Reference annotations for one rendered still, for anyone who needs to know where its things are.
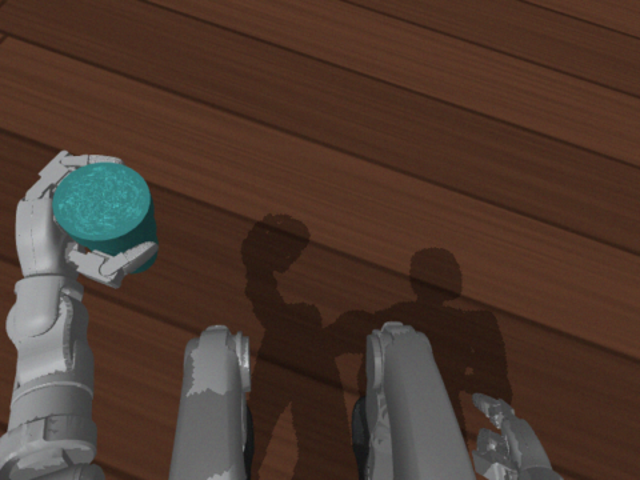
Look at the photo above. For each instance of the cup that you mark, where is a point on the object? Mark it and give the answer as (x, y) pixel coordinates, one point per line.
(107, 207)

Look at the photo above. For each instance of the left robot hand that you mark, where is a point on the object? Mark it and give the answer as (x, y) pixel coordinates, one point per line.
(43, 246)

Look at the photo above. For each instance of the right robot foot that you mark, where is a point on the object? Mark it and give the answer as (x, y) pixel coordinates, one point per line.
(360, 437)

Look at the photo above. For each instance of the left robot arm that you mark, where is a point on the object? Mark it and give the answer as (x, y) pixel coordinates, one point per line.
(51, 435)

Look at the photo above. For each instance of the right robot hand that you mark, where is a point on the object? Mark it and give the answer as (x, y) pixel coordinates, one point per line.
(504, 457)

